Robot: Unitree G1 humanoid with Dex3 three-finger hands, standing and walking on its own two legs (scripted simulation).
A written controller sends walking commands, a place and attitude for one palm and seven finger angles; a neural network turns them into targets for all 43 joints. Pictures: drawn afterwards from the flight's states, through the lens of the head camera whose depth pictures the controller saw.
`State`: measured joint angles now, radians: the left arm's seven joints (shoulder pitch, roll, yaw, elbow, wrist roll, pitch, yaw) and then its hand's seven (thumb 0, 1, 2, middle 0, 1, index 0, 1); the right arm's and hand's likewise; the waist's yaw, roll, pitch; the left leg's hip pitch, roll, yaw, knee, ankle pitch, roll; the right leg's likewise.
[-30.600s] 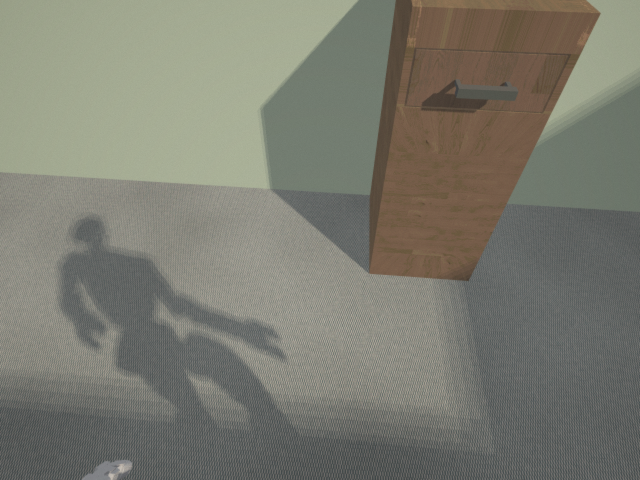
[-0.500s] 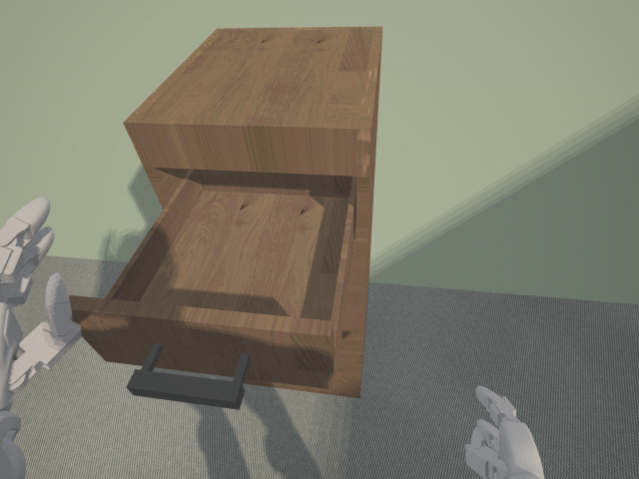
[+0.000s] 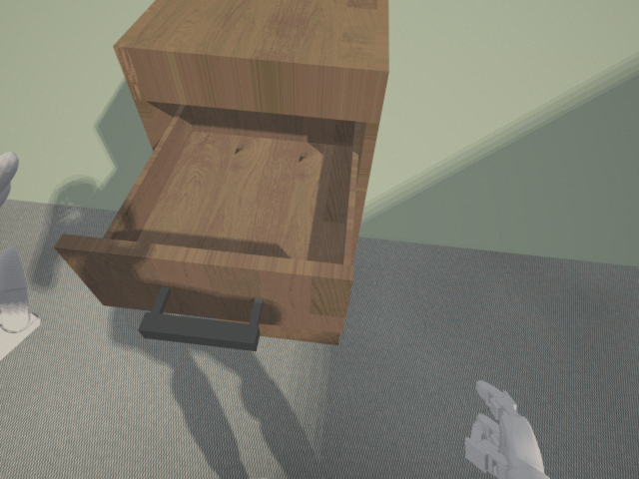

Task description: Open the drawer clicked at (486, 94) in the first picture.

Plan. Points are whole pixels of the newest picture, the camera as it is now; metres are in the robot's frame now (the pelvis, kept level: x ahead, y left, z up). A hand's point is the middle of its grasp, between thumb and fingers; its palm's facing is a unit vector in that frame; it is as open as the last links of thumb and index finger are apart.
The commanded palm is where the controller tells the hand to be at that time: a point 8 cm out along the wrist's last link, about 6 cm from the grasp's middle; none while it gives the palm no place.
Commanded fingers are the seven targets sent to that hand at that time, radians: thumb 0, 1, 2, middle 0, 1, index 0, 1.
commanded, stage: step back with the hand held close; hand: left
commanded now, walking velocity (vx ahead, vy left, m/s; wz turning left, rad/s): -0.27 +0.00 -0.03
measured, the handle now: (205, 316) +0.29 +0.16 +0.04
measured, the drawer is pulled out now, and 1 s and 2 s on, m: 0.29 0.29 0.29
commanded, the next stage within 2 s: stop stepping back and stand still in 0.58 s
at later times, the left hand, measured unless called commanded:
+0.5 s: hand out of the picture +0.11 +0.22 +0.22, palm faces +0.40 -0.78 -0.48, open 7.4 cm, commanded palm +0.04 +0.27 +0.23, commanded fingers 0.00 0.90 0.90 -0.20 -0.30 -0.20 -0.30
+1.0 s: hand out of the picture -0.06 +0.21 +0.20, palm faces +0.46 -0.78 -0.42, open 7.4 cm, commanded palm -0.12 +0.25 +0.23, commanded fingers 0.00 0.90 0.90 -0.20 -0.30 -0.20 -0.30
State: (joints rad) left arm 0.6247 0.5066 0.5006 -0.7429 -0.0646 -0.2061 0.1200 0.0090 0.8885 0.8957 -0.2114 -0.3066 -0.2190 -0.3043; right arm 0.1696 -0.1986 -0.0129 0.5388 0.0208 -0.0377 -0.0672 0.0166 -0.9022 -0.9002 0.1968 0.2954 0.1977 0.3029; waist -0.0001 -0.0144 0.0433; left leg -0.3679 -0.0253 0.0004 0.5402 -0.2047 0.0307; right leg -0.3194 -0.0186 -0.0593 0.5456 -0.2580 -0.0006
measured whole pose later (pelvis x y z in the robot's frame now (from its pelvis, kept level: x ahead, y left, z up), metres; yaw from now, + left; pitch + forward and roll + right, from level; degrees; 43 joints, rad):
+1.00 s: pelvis -0.24 -0.04 +0.00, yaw +2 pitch -1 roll +1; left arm 0.59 0.39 0.42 -0.65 -0.04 -0.20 0.17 0.01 0.89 0.90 -0.21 -0.31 -0.22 -0.30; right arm 0.23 -0.24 -0.02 0.60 0.02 -0.10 -0.06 0.02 -0.90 -0.90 0.20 0.30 0.20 0.30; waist -0.01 -0.05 0.01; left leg -0.19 0.00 0.02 0.48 -0.26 -0.01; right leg -0.32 -0.03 -0.08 0.51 -0.18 -0.02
